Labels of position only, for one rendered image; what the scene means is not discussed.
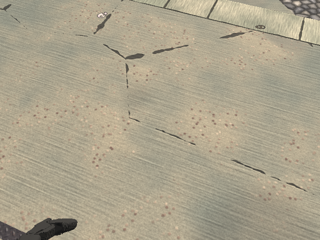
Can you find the robot left hand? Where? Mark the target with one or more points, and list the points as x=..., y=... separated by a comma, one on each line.
x=48, y=228

